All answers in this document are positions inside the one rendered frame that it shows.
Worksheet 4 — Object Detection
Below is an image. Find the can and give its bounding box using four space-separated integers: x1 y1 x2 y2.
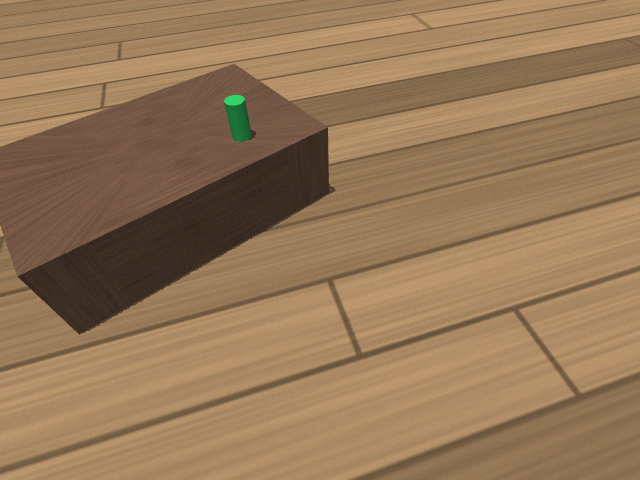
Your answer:
224 95 252 142

